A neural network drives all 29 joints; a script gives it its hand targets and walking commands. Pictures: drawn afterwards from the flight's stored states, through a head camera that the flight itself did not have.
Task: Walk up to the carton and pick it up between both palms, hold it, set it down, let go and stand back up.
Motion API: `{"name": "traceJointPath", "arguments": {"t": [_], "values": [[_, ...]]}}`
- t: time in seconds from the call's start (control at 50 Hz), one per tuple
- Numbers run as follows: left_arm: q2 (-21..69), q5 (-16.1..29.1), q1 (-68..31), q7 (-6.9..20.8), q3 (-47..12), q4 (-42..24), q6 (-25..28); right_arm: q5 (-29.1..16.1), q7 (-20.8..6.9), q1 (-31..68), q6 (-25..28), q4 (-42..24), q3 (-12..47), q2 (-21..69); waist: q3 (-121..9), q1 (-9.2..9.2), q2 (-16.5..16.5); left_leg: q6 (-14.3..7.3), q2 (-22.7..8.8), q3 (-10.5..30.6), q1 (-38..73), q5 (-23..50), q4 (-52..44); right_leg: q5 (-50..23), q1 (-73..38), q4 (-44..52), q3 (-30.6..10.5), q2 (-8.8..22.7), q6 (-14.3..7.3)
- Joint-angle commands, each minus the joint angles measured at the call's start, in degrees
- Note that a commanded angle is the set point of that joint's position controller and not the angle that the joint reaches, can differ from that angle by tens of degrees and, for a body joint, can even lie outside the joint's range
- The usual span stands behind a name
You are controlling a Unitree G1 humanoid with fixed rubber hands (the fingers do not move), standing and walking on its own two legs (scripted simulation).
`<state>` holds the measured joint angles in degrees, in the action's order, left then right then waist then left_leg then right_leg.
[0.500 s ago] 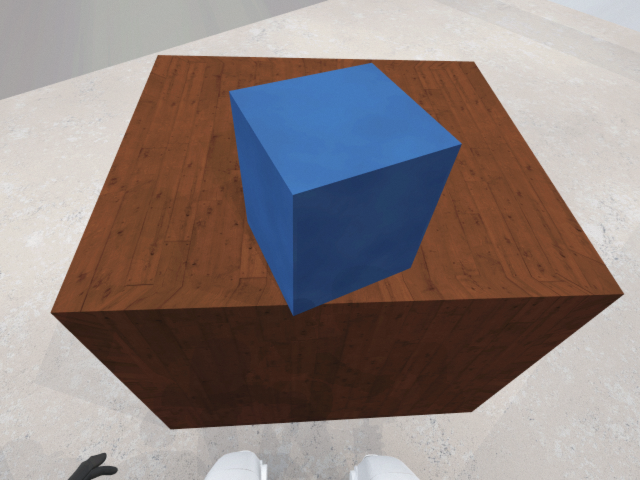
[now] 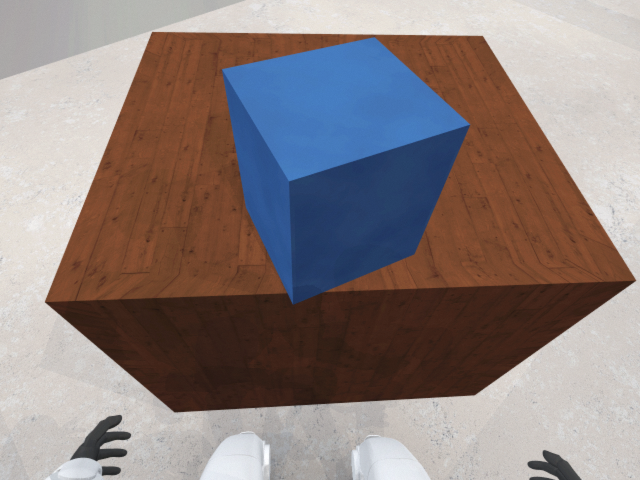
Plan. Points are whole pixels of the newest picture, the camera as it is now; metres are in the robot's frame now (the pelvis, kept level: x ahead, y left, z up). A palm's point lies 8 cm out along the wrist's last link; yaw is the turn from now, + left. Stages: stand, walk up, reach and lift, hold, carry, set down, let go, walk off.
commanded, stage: reach and lift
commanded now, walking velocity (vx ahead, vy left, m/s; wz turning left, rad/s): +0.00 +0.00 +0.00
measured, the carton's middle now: (332, 175) +0.47 +0.00 +0.09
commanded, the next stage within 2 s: none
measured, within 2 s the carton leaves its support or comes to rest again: neither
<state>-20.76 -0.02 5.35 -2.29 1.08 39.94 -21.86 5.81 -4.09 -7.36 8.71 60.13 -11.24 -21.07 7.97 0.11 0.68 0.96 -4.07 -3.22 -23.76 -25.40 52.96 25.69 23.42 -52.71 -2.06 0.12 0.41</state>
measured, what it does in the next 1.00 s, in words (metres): stands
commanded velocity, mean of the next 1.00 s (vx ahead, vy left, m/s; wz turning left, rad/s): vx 0.00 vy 0.00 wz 0.00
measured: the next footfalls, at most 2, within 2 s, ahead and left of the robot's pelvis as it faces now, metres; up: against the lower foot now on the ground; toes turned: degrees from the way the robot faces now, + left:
none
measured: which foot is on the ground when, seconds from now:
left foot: down 0.00-1.00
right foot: down 0.00-1.00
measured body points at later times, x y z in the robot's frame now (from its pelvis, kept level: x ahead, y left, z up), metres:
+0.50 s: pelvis +0.00 -0.01 +0.03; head +0.04 -0.01 +0.48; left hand +0.15 +0.24 -0.05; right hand +0.17 -0.31 -0.06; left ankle +0.03 +0.13 -0.69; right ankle +0.03 -0.14 -0.69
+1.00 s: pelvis -0.02 -0.01 +0.04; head +0.00 -0.01 +0.49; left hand +0.17 +0.19 -0.01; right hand +0.19 -0.29 -0.01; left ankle +0.03 +0.13 -0.69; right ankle +0.03 -0.14 -0.69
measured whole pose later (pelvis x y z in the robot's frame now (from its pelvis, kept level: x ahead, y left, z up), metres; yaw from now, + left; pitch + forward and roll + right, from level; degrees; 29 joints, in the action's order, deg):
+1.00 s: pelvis -0.02 -0.01 +0.04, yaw +1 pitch +2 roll -1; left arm -4.8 0.0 15.7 -13.2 -1.7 9.1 -15.2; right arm -5.2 -14.7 -5.8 7.2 38.3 -7.1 -20.9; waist -1.3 0.1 -0.3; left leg 1.3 -4.1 -1.7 -23.4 -13.3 34.4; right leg 13.6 22.3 -33.8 0.2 -0.2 0.0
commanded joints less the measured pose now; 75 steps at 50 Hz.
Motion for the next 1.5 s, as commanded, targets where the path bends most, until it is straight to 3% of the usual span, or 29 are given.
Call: {"name": "traceJointPath", "arguments": {"t": [0.0, 0.02, 0.08, 0.18, 0.22, 0.3, 0.42, 0.56, 0.62, 0.7, 0.8, 0.9, 1.0, 1.12, 1.24, 1.3, 1.32, 1.38, 1.48], "values": [[-8.37, -1.88, -10.58, -1.49, 3.30, -22.37, -4.95, -0.73, -1.41, 9.79, 1.96, -11.42, -4.05, -13.37, -11.90, -3.04, 0.21, -1.56, 0.96, 1.68, 10.54, 4.98, -12.64, -10.03, 7.31, 14.75, 7.42, 0.95, -4.36], [-7.75, -2.41, -8.07, -1.64, 3.95, -21.49, -4.91, -1.93, -1.71, 8.81, 1.71, -12.56, -3.16, -13.71, -13.31, -2.04, 0.85, -1.46, 1.19, 1.69, 12.72, 8.85, -12.85, -14.12, 6.05, 15.56, 7.78, 0.87, -4.01], [-5.57, -5.30, -1.66, -1.89, 5.59, -22.36, -4.63, -4.52, -2.57, 3.91, 1.34, -13.13, -1.56, -14.89, -15.63, -1.54, -0.36, -0.33, 1.62, 2.47, 18.02, 20.01, -13.91, -23.24, 1.23, 17.81, 8.22, -0.59, -3.14], [-2.33, -6.71, 4.01, -2.65, 7.33, -27.02, -2.97, -7.22, -4.03, 1.83, 1.64, -15.67, -0.52, -16.54, -18.06, -0.99, -2.27, 0.56, 2.10, 2.64, 22.04, 29.48, -16.95, -28.74, -3.69, 20.41, 7.88, -1.79, -1.91], [-1.30, -6.21, 4.15, -2.81, 7.08, -27.78, -1.73, -7.57, -4.12, 1.61, 2.26, -17.19, -0.17, -16.54, -19.19, -1.14, 0.13, 0.14, 2.56, 2.46, 21.84, 29.85, -17.71, -30.06, -5.12, 21.09, 7.45, -1.90, -1.16], [0.79, -4.17, 5.30, -3.40, 5.92, -30.16, 1.29, -7.97, -4.37, 0.65, 3.20, -19.60, -0.27, -15.68, -22.84, -1.86, 2.47, -0.52, 2.98, 2.30, 23.46, 27.06, -19.75, -28.58, -5.79, 22.00, 7.33, -2.00, -0.55], [4.52, -0.98, 7.56, -5.53, 2.42, -35.28, 6.77, -9.31, -6.10, -1.60, 4.40, -19.59, -1.28, -15.53, -23.09, -2.42, 1.60, 0.16, 2.01, 2.52, 25.31, 20.61, -24.45, -22.87, -4.95, 26.33, 6.56, -1.67, -1.92], [6.55, 0.13, 7.26, -7.58, -0.15, -36.05, 9.63, -10.16, -8.32, 0.52, 3.93, -23.31, -1.06, -15.34, -18.90, -1.53, 3.45, -0.42, 1.53, 2.56, 21.43, 5.54, -30.50, -11.36, -3.32, 29.97, 5.79, -0.59, -2.67], [7.85, -0.14, 7.10, -8.44, -0.34, -35.69, 9.38, -10.63, -9.24, 2.32, 2.66, -24.65, -1.01, -15.53, -17.37, -0.27, 3.75, -0.73, 0.97, 3.12, 19.63, -1.09, -32.24, -6.04, -2.70, 30.05, 5.73, -0.42, -2.73], [9.02, -0.97, 5.65, -9.33, -0.35, -38.68, 8.56, -12.51, -10.02, 4.00, 1.30, -27.12, -0.22, -16.02, -16.37, 0.74, 4.80, -0.11, 1.63, 4.04, 22.96, -4.04, -30.08, 0.58, 2.85, 31.73, 3.65, 2.13, -4.56], [10.33, -1.57, 5.26, -10.25, -0.12, -42.54, 8.96, -14.77, -10.28, 4.07, 0.40, -30.71, 0.19, -16.34, -16.28, 1.49, 4.69, 0.11, 2.10, 4.38, 24.93, -3.05, -29.41, 2.44, 4.75, 32.73, 2.18, 2.84, -5.13], [13.50, -1.00, 4.35, -11.85, -2.72, -44.28, 9.62, -16.11, -11.16, 6.14, 0.67, -31.76, -1.56, -18.45, -17.19, 0.97, 2.02, 0.11, -0.02, 5.49, 18.54, -6.04, -34.14, -3.10, -1.87, 30.14, 4.75, -0.59, -3.63], [16.63, -0.57, 6.54, -12.62, -4.37, -46.73, 10.39, -18.58, -11.86, 5.25, 2.04, -32.01, -0.61, -20.45, -19.11, 1.17, 2.54, 0.48, -0.07, 5.36, 19.63, -0.15, -34.09, -9.27, -3.25, 30.07, 5.76, -1.39, -3.61], [18.35, 0.15, 9.40, -13.72, -3.99, -51.43, 13.79, -22.53, -12.02, 3.42, 5.87, -35.01, 1.94, -21.99, -23.48, 1.53, 5.48, -0.10, 1.01, 3.56, 22.50, 15.32, -31.09, -18.12, -6.20, 30.20, 5.76, -2.22, -3.64], [22.50, -1.42, 16.21, -14.02, -4.71, -54.52, 14.80, -26.40, -12.23, 0.53, 8.38, -33.36, 4.99, -24.55, -25.59, 2.47, 5.30, -0.07, 1.34, 3.66, 26.96, 29.30, -30.00, -26.46, -8.68, 31.07, 5.82, -3.86, -4.45], [23.69, -1.92, 18.07, -13.89, -4.72, -55.96, 15.24, -27.67, -11.94, 0.06, 9.28, -35.21, 6.21, -25.07, -25.21, 2.44, 7.07, -0.27, 1.47, 3.78, 27.53, 32.81, -29.70, -29.08, -9.22, 31.63, 5.53, -4.32, -4.29], [23.27, -2.00, 18.12, -13.91, -4.00, -57.30, 15.60, -28.02, -11.76, 0.26, 9.74, -37.52, 6.65, -24.88, -25.99, 3.19, 7.87, -0.60, 1.73, 3.37, 26.92, 34.14, -29.31, -30.77, -10.18, 31.65, 4.89, -4.11, -4.14], [24.23, -1.83, 19.16, -14.28, -4.41, -60.02, 16.55, -29.14, -11.62, -0.16, 10.87, -38.91, 7.35, -25.39, -26.54, 2.97, 7.70, -0.47, 1.84, 3.27, 26.80, 36.73, -29.10, -32.49, -10.17, 31.81, 4.66, -4.48, -4.04], [25.18, -1.41, 18.53, -15.15, -5.77, -64.89, 18.30, -30.25, -11.86, -1.68, 11.74, -40.57, 6.73, -26.18, -27.49, 1.28, 7.56, -0.43, 1.80, 3.45, 26.52, 35.59, -28.96, -31.80, -9.18, 32.12, 4.12, -4.42, -3.94]]}}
